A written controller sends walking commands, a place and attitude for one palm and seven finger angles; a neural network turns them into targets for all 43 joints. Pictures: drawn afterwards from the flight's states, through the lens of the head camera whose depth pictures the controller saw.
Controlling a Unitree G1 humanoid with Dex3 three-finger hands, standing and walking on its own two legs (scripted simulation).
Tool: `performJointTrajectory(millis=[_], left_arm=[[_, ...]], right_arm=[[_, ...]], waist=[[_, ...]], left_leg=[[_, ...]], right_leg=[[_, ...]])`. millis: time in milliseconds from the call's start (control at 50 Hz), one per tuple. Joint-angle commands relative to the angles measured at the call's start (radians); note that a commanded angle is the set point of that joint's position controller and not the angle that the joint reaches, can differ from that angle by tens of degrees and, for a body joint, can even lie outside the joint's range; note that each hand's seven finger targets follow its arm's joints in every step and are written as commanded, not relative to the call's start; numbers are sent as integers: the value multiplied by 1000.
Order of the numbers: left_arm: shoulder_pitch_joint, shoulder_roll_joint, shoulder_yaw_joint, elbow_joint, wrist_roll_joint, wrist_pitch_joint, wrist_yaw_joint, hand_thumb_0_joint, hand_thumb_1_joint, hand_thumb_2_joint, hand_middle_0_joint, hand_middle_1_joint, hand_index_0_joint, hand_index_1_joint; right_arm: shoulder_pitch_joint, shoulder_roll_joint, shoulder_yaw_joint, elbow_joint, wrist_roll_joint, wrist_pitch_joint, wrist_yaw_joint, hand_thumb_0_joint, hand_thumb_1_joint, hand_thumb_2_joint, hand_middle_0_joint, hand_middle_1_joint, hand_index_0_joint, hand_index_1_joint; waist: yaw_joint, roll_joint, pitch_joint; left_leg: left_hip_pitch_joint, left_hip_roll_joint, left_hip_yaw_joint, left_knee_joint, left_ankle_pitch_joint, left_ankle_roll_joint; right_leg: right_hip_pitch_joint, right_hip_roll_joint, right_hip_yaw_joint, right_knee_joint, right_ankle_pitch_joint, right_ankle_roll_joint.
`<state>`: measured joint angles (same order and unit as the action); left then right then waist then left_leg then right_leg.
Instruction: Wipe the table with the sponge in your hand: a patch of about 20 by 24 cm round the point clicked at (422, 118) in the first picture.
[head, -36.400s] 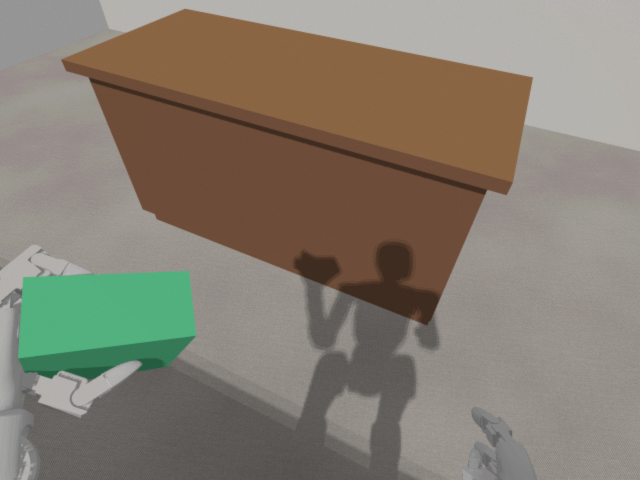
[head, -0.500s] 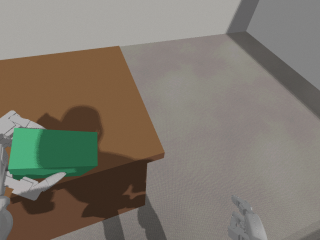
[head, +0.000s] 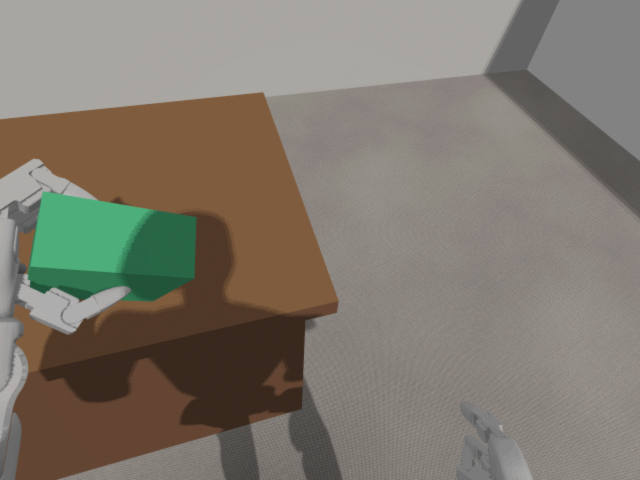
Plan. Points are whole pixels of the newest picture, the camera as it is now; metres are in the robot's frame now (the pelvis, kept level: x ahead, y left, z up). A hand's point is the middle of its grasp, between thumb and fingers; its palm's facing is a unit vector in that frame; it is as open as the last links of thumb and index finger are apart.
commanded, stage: turn the palm down, sponge in hand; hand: left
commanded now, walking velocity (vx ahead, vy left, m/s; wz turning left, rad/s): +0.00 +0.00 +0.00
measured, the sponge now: (131, 259) +0.28 +0.23 +0.15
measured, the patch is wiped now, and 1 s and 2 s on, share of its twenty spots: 0.00 0.00 0.00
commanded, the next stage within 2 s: none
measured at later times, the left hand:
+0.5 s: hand (98, 308) +0.22 +0.24 +0.15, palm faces +0.35 -0.58 -0.73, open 10.3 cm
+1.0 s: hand (100, 293) +0.24 +0.25 +0.14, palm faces +0.23 -0.38 -0.90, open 10.3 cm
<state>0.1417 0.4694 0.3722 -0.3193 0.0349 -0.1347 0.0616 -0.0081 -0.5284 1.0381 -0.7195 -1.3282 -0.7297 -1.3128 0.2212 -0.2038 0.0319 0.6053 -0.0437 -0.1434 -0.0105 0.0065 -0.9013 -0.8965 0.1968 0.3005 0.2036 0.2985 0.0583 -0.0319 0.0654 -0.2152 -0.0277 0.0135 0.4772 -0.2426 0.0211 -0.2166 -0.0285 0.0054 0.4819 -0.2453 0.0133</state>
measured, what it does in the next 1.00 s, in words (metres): stands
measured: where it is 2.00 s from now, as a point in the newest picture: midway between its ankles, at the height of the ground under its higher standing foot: outside the picture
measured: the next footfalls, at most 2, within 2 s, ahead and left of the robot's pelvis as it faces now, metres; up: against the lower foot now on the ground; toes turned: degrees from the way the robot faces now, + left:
none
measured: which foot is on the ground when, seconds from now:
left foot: down 0.00-1.00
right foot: down 0.00-1.00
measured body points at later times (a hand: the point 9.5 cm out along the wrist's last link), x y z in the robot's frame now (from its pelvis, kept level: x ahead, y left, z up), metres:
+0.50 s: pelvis +0.00 -0.05 +0.00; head +0.00 -0.09 +0.45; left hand +0.20 +0.27 +0.19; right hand +0.21 -0.29 -0.10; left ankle +0.01 +0.10 -0.74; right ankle +0.01 -0.14 -0.74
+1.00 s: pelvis +0.03 -0.02 +0.00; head +0.03 -0.05 +0.45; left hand +0.22 +0.27 +0.19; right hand +0.24 -0.25 -0.09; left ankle +0.01 +0.10 -0.74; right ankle +0.01 -0.14 -0.74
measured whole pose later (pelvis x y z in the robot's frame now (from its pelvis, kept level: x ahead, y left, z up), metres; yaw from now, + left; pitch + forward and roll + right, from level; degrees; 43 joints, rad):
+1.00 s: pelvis +0.03 -0.02 +0.00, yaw +0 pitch -1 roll +0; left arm 0.36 0.54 0.18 -0.47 0.47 0.21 0.06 0.00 -0.53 1.04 -0.72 -1.33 -0.73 -1.32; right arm 0.13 -0.28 -0.01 0.64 0.01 -0.02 -0.08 0.01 -0.90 -0.90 0.20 0.30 0.20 0.30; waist 0.09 0.09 0.00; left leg -0.18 0.00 0.00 0.48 -0.29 0.01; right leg -0.17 0.00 -0.01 0.47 -0.29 0.00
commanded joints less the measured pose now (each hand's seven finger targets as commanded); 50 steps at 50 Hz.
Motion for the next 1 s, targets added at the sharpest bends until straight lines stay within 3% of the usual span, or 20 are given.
performJointTrajectory(millis=[0, 60, 80, 120, 160, 180, 200, 260, 280, 340, 400, 440, 460, 520, 580, 640, 780, 860, 940, 980], left_arm=[[32, -8, -18, -228, -93, 117, -38, 0, 100, 1300, -1200, -1600, -1200, -1600], [158, 71, -12, -219, 22, 179, -21, 0, 100, 1300, -1200, -1600, -1200, -1600], [172, 136, 32, -254, 65, 176, -3, 0, 100, 1300, -1200, -1600, -1200, -1600], [131, 187, 75, -298, 105, 144, 34, 0, 100, 1300, -1200, -1600, -1200, -1600], [69, 210, 124, -342, 87, 85, 65, 0, 100, 1300, -1200, -1600, -1200, -1600], [4, 279, 179, -362, 80, 54, 83, 0, 100, 1300, -1200, -1600, -1200, -1600], [-39, 238, 158, -339, 67, 24, 92, 0, 100, 1300, -1200, -1600, -1200, -1600], [-24, 250, 158, -237, 77, -25, 103, 0, 100, 1300, -1200, -1600, -1200, -1600], [-56, 286, 158, -237, 101, -21, 102, 0, 100, 1300, -1200, -1600, -1200, -1600], [-33, 259, 61, -151, 145, 55, 70, 0, 100, 1300, -1200, -1600, -1200, -1600], [-57, 266, 4, -124, 157, 145, 12, 0, 100, 1300, -1200, -1600, -1200, -1600], [-68, 307, 22, -120, 163, 171, -22, 0, 100, 1300, -1200, -1600, -1200, -1600], [-56, 318, 36, -129, 169, 168, -32, 0, 100, 1300, -1200, -1600, -1200, -1600], [-23, 334, 87, -199, 182, 116, -30, 0, 100, 1300, -1200, -1600, -1200, -1600], [50, 386, 170, -267, 206, 78, 13, 0, 100, 1300, -1200, -1600, -1200, -1600], [131, 330, 155, -226, 231, 103, 51, 0, 100, 1300, -1200, -1600, -1200, -1600], [84, 330, 53, -280, 348, 294, 57, 0, 100, 1300, -1200, -1600, -1200, -1600], [54, 309, -26, -373, 417, 298, 34, 0, 100, 1300, -1200, -1600, -1200, -1600], [59, 315, -26, -383, 480, 300, 47, 0, 100, 1300, -1200, -1600, -1200, -1600], [45, 367, 26, -374, 514, 326, 63, 0, 100, 1300, -1200, -1600, -1200, -1600]], right_arm=[[-119, -170, -63, -103, 19, -40, 19, 0, -900, -900, 200, 300, 200, 300], [-167, -182, -54, -120, 32, -6, 17, 0, -900, -900, 200, 300, 200, 300], [-191, -184, -52, -130, 33, 7, 15, 0, -900, -900, 200, 300, 200, 300], [-211, -163, -52, -145, 17, 16, 2, 0, -900, -900, 200, 300, 200, 300], [-219, -148, -57, -139, 11, 14, -16, 0, -900, -900, 200, 300, 200, 300], [-213, -143, -59, -122, 10, 9, -28, 0, -900, -900, 200, 300, 200, 300], [-213, -131, -61, -117, 8, 1, -31, 0, -900, -900, 200, 300, 200, 300], [-169, -135, -75, -64, 10, -9, -41, 0, -900, -900, 200, 300, 200, 300], [-168, -136, -76, -59, 8, -6, -45, 0, -900, -900, 200, 300, 200, 300], [-179, -145, -72, -60, 18, -1, -54, 0, -900, -900, 200, 300, 200, 300], [-203, -165, -71, -79, 38, 9, -71, 0, -900, -900, 200, 300, 200, 300], [-214, -172, -73, -90, 42, 10, -84, 0, -900, -900, 200, 300, 200, 300], [-218, -170, -74, -98, 43, 12, -86, 0, -900, -900, 200, 300, 200, 300], [-219, -157, -75, -113, 42, 8, -84, 0, -900, -900, 200, 300, 200, 300], [-201, -162, -86, -119, 34, 12, -73, 0, -900, -900, 200, 300, 200, 300], [-168, -161, -91, -111, 43, 24, -58, 0, -900, -900, 200, 300, 200, 300], [-209, -181, -80, -137, 60, 66, -61, 0, -900, -900, 200, 300, 200, 300], [-225, -187, -77, -147, 53, 66, -71, 0, -900, -900, 200, 300, 200, 300], [-230, -183, -72, -145, 46, 77, -76, 0, -900, -900, 200, 300, 200, 300], [-244, -183, -69, -136, 45, 94, -72, 0, -900, -900, 200, 300, 200, 300]], waist=[[25, 204, -333], [3, 33, -134], [12, 36, -111], [2, -3, -116], [0, -22, -155], [1, -17, -155], [-2, -4, -189], [-12, 73, -172], [-15, 127, -182], [-20, 220, -145], [-21, 135, -122], [-13, 43, -115], [-2, -9, -133], [21, -45, -172], [50, 22, -255], [39, 34, -239], [23, 109, -221], [12, 90, -260], [22, 72, -264], [43, 106, -268]], left_leg=[[190, 58, -15, -50, 473, -87], [18, 56, -21, -101, 247, -38], [-2, 49, -8, -112, 222, -30], [-19, 39, -7, -103, 148, -15], [-10, 26, -3, -80, 111, -8], [-2, 22, -1, -75, 80, -10], [6, 11, 3, -56, 77, -7], [0, -3, 14, -21, 54, -4], [2, -13, 24, -14, 48, -2], [-18, -20, 36, -11, 23, -1], [-21, -18, 32, -15, 5, 2], [-31, -13, 24, -6, 14, 5], [-33, -13, 17, -7, 27, 8], [-6, -14, 13, -6, 105, 13], [21, -17, 17, 8, 212, 10], [3, -15, 29, 18, 269, 5], [26, -12, 39, 1, 311, 6], [82, -5, 22, -11, 365, 13], [107, 9, -4, -34, 409, 8], [107, 12, -10, -52, 426, -4]], right_leg=[[63, 56, -86, -28, 216, -30], [62, 57, -103, -36, 167, -25], [75, 59, -92, -49, 151, -26], [50, 56, -81, -53, 83, -19], [41, 59, -66, -66, 40, -10], [37, 63, -51, -85, 6, -8], [37, 58, -42, -89, -3, -5], [16, 49, -16, -115, -28, -1], [21, 42, -1, -121, -36, -2], [16, 16, 18, -140, -67, -3], [22, 1, 42, -167, -109, 7], [37, -11, 67, -172, -106, 22], [55, -11, 64, -161, -84, 26], [76, 6, 41, -118, 64, 30], [115, 23, 23, -60, 246, 23], [118, 24, 8, -34, 345, 21], [119, 39, -4, -45, 320, -1], [107, 51, -21, -42, 337, -5], [111, 60, -37, -45, 309, -13], [142, 64, -31, -55, 299, -25]])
